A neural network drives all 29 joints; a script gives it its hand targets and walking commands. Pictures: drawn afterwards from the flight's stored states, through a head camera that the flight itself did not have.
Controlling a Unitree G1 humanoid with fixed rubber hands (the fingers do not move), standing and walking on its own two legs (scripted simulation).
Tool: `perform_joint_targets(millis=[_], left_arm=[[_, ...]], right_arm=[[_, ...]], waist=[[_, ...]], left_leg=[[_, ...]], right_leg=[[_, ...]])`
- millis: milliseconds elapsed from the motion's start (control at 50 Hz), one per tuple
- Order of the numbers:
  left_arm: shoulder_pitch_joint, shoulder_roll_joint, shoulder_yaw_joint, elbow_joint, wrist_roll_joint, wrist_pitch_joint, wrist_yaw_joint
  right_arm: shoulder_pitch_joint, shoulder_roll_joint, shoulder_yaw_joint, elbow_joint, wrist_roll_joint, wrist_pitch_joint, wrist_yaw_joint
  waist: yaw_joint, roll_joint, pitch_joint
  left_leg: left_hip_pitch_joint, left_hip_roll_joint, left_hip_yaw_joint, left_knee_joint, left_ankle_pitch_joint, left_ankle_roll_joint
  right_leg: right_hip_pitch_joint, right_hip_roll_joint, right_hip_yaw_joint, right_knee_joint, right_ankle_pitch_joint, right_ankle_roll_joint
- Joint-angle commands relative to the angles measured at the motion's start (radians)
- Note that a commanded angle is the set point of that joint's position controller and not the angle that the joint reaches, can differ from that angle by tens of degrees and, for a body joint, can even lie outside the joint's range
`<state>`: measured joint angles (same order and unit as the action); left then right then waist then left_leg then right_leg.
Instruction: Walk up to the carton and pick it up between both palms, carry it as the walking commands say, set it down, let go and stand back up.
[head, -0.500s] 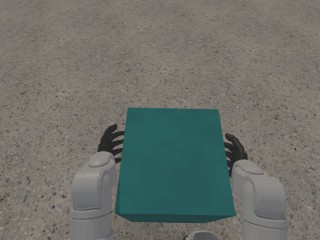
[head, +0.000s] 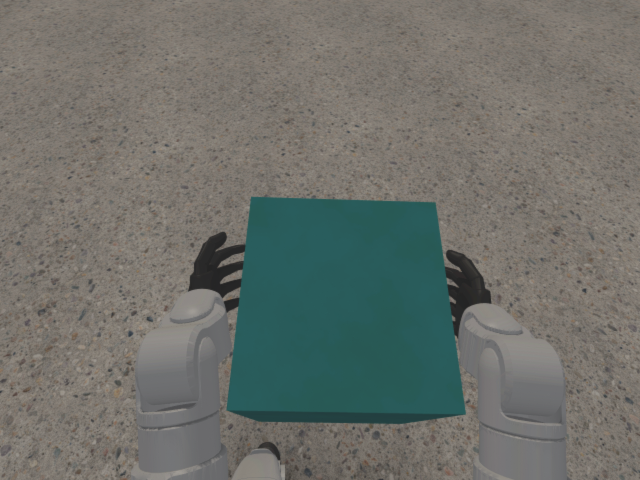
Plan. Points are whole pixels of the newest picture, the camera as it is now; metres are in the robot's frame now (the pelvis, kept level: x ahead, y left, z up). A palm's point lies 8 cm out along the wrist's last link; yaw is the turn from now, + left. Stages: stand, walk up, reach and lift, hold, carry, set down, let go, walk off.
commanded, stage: carry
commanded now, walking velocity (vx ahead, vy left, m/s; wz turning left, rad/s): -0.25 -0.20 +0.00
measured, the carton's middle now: (336, 325) +0.29 +0.03 +0.03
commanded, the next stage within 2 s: none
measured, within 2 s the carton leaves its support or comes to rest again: neither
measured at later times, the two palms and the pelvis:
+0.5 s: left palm out of the picture +0.06 +0.10 +0.08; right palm out of the picture +0.07 -0.19 +0.08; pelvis -0.20 -0.07 +0.02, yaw +1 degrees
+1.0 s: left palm out of the picture -0.14 -0.05 +0.08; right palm out of the picture -0.16 -0.34 +0.08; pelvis -0.43 -0.19 +0.01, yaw +4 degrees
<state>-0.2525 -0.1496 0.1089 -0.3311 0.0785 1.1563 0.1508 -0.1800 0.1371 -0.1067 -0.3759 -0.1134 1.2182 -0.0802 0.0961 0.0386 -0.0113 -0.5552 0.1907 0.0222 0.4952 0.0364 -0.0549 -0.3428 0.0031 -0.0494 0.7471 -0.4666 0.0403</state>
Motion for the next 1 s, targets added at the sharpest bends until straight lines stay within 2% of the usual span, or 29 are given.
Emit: perform_joint_targets(millis=[0, 20, 60, 80, 100, 120, 180, 220, 240, 260, 280, 300, 320, 340, 380, 480, 580, 620, 640, 660, 700, 760, 820, 860, 900, 920, 940, 960, 980], left_arm=[[-0.302, -0.978, -0.737, 0.076, -0.395, 0.051, -0.31], [-0.3, -0.961, -0.709, 0.078, -0.387, 0.051, -0.315], [-0.368, -0.967, -0.688, 0.026, -0.373, 0.031, -0.318], [-0.408, -1.006, -0.7, 0.0, -0.377, 0.035, -0.312], [-0.402, -1.026, -0.694, -0.022, -0.379, 0.027, -0.311], [-0.365, -1.034, -0.675, -0.015, -0.368, 0.024, -0.308], [-0.273, -1.005, -0.677, -0.048, -0.352, 0.012, -0.289], [-0.277, -0.981, -0.672, -0.069, -0.32, 0.017, -0.27], [-0.172, -0.952, -0.665, 0.007, -0.282, 0.025, -0.264], [-0.155, -0.914, -0.656, 0.025, -0.256, 0.027, -0.255], [-0.186, -0.944, -0.686, 0.015, -0.269, 0.024, -0.256], [-0.121, -0.935, -0.663, 0.051, -0.247, 0.028, -0.261], [-0.253, -0.963, -0.698, -0.068, -0.289, 0.012, -0.264], [-0.266, -0.989, -0.709, -0.032, -0.313, 0.015, -0.267], [-0.415, -1.04, -0.757, -0.138, -0.381, -0.001, -0.28], [-0.385, -0.996, -0.781, -0.11, -0.424, 0.016, -0.284], [-0.319, -0.978, -0.746, 0.012, -0.425, 0.042, -0.297], [-0.261, -0.975, -0.725, 0.053, -0.399, 0.044, -0.305], [-0.269, -0.985, -0.72, 0.039, -0.394, 0.041, -0.308], [-0.324, -0.974, -0.717, 0.006, -0.4, 0.036, -0.313], [-0.385, -1.001, -0.712, -0.02, -0.399, 0.032, -0.319], [-0.312, -1.005, -0.651, -0.012, -0.355, 0.023, -0.309], [-0.258, -1.001, -0.652, -0.046, -0.343, 0.013, -0.296], [-0.255, -0.977, -0.668, -0.057, -0.323, 0.014, -0.284], [-0.167, -0.936, -0.681, 0.01, -0.278, 0.022, -0.264], [-0.167, -0.923, -0.675, 0.021, -0.267, 0.023, -0.261], [-0.207, -0.948, -0.708, -0.021, -0.283, 0.017, -0.259], [-0.195, -0.967, -0.702, 0.016, -0.278, 0.022, -0.269], [-0.273, -0.969, -0.707, -0.093, -0.307, 0.016, -0.267]], right_arm=[[-0.393, 0.798, 0.621, -0.031, 0.287, -0.014, 0.234], [-0.409, 0.855, 0.66, -0.014, 0.317, -0.009, 0.238], [-0.616, 0.88, 0.739, -0.137, 0.397, -0.02, 0.241], [-0.675, 0.927, 0.756, -0.153, 0.45, -0.021, 0.245], [-0.688, 0.91, 0.772, -0.185, 0.474, -0.029, 0.249], [-0.691, 0.928, 0.773, -0.209, 0.483, -0.036, 0.245], [-0.595, 0.906, 0.769, -0.225, 0.491, -0.034, 0.232], [-0.544, 0.942, 0.759, -0.15, 0.502, -0.015, 0.246], [-0.524, 0.881, 0.768, -0.184, 0.502, -0.021, 0.256], [-0.468, 0.869, 0.746, -0.102, 0.493, -0.014, 0.263], [-0.5, 0.883, 0.748, -0.122, 0.496, -0.017, 0.265], [-0.42, 0.893, 0.734, -0.08, 0.478, -0.004, 0.267], [-0.517, 0.898, 0.74, -0.154, 0.504, -0.027, 0.282], [-0.484, 0.908, 0.73, -0.123, 0.479, -0.024, 0.285], [-0.596, 0.963, 0.726, -0.185, 0.492, -0.039, 0.281], [-0.472, 0.87, 0.644, -0.154, 0.411, -0.042, 0.247], [-0.338, 0.809, 0.599, -0.035, 0.32, -0.017, 0.241], [-0.358, 0.817, 0.619, -0.044, 0.31, -0.017, 0.238], [-0.413, 0.842, 0.657, -0.072, 0.323, -0.012, 0.238], [-0.479, 0.86, 0.706, -0.124, 0.347, -0.023, 0.233], [-0.627, 0.904, 0.748, -0.191, 0.421, -0.024, 0.238], [-0.649, 0.923, 0.782, -0.202, 0.485, -0.03, 0.245], [-0.595, 0.91, 0.785, -0.242, 0.5, -0.03, 0.235], [-0.54, 0.908, 0.776, -0.197, 0.498, -0.019, 0.244], [-0.478, 0.885, 0.762, -0.154, 0.486, -0.019, 0.253], [-0.452, 0.853, 0.749, -0.132, 0.477, -0.023, 0.259], [-0.487, 0.866, 0.746, -0.146, 0.488, -0.024, 0.262], [-0.512, 0.891, 0.753, -0.155, 0.499, -0.019, 0.266], [-0.466, 0.898, 0.724, -0.126, 0.488, -0.023, 0.275]], waist=[[-0.073, -0.234, -0.252], [-0.069, -0.425, -0.216], [-0.071, -0.399, -0.173], [-0.084, -0.257, -0.182], [-0.092, -0.183, -0.193], [-0.102, -0.174, -0.25], [-0.086, -0.215, -0.392], [-0.101, -0.207, -0.419], [-0.107, -0.115, -0.403], [-0.101, 0.116, -0.398], [-0.08, 0.33, -0.338], [-0.085, 0.257, -0.317], [-0.115, 0.175, -0.334], [-0.104, 0.047, -0.323], [-0.095, -0.011, -0.335], [-0.092, 0.236, -0.373], [-0.098, 0.254, -0.361], [-0.083, -0.01, -0.302], [-0.084, -0.31, -0.254], [-0.08, -0.433, -0.213], [-0.069, -0.333, -0.221], [-0.1, -0.188, -0.234], [-0.087, -0.154, -0.365], [-0.09, -0.224, -0.407], [-0.105, -0.172, -0.457], [-0.101, 0.018, -0.43], [-0.077, 0.346, -0.366], [-0.095, 0.279, -0.309], [-0.111, 0.187, -0.311]], left_leg=[[-0.005, -0.1, 0.093, 0.263, -0.479, -0.003], [-0.131, -0.185, 0.06, 0.567, -0.657, -0.022], [-0.045, -0.208, -0.067, 0.888, -0.66, 0.003], [0.012, -0.207, -0.056, 0.863, -0.569, 0.001], [-0.002, -0.19, -0.026, 0.817, -0.509, 0.008], [-0.012, -0.184, 0.014, 0.709, -0.482, 0.008], [0.077, -0.18, 0.09, 0.365, -0.42, 0.03], [0.236, -0.182, 0.106, 0.059, -0.342, 0.049], [0.344, -0.105, 0.003, -0.11, -0.239, 0.053], [0.517, 0.135, -0.244, -0.128, 0.067, 0.098], [0.526, 0.403, -0.526, -0.093, 0.402, 0.24], [0.443, 0.414, -0.474, -0.099, 0.503, 0.306], [0.391, 0.347, -0.396, -0.105, 0.315, 0.32], [0.37, 0.246, -0.284, -0.1, 0.173, 0.244], [0.418, 0.119, -0.131, -0.068, 0.101, 0.179], [0.418, 0.115, -0.103, -0.161, -0.147, 0.152], [0.328, 0.093, -0.099, -0.237, -0.368, 0.08], [0.212, -0.002, 0.007, -0.014, -0.327, 0.042], [0.017, -0.091, 0.094, 0.239, -0.484, 0.001], [-0.074, -0.175, 0.07, 0.546, -0.645, -0.014], [-0.029, -0.212, -0.049, 0.848, -0.654, 0.005], [-0.025, -0.18, -0.001, 0.746, -0.519, 0.007], [-0.003, -0.202, 0.085, 0.437, -0.516, 0.019], [0.153, -0.208, 0.093, 0.204, -0.513, 0.049], [0.366, -0.111, 0.002, -0.12, -0.324, 0.071], [0.492, 0.089, -0.218, -0.151, -0.126, 0.108], [0.551, 0.364, -0.485, -0.11, 0.304, 0.225], [0.487, 0.409, -0.464, -0.129, 0.435, 0.313], [0.421, 0.355, -0.335, -0.115, 0.348, 0.329]], right_leg=[[0.114, -0.252, 0.276, -0.47, 0.147, -0.147], [0.007, -0.382, 0.332, -0.431, 0.392, -0.239], [-0.202, -0.338, 0.204, -0.443, 0.369, -0.265], [-0.168, -0.226, 0.085, -0.4, 0.323, -0.203], [-0.09, -0.215, 0.031, -0.332, 0.457, -0.167], [0.009, -0.199, -0.032, -0.267, 0.57, -0.133], [0.19, -0.231, 0.045, -0.164, 0.895, -0.16], [0.174, -0.226, 0.078, -0.155, 0.728, -0.169], [0.081, -0.19, 0.089, -0.099, 0.603, -0.137], [-0.119, -0.105, 0.074, -0.004, 0.298, -0.066], [-0.342, -0.016, 0.01, 0.23, -0.136, -0.009], [-0.319, -0.027, 0.106, 0.427, -0.131, -0.018], [-0.334, -0.051, 0.192, 0.476, -0.064, -0.024], [-0.324, -0.032, 0.177, 0.501, -0.001, -0.015], [-0.319, -0.012, 0.102, 0.507, 0.098, -0.001], [-0.164, 0.011, 0.005, 0.229, 0.039, 0.039], [0.044, 0.051, -0.077, -0.154, 0.011, -0.024], [0.102, -0.072, 0.095, -0.447, 0.061, -0.085], [0.111, -0.274, 0.304, -0.46, 0.212, -0.15], [0.022, -0.36, 0.293, -0.414, 0.534, -0.243], [-0.112, -0.312, 0.17, -0.382, 0.535, -0.28], [0.026, -0.206, 0.016, -0.296, 0.587, -0.154], [0.243, -0.235, 0.137, -0.242, 0.813, -0.188], [0.227, -0.247, 0.164, -0.25, 0.804, -0.21], [0.162, -0.208, 0.154, -0.191, 0.661, -0.158], [-0.04, -0.135, 0.108, -0.105, 0.423, -0.091], [-0.286, -0.022, 0.014, 0.077, -0.045, -0.033], [-0.339, -0.017, 0.088, 0.308, -0.1, -0.024], [-0.339, -0.043, 0.2, 0.415, -0.032, -0.029]])
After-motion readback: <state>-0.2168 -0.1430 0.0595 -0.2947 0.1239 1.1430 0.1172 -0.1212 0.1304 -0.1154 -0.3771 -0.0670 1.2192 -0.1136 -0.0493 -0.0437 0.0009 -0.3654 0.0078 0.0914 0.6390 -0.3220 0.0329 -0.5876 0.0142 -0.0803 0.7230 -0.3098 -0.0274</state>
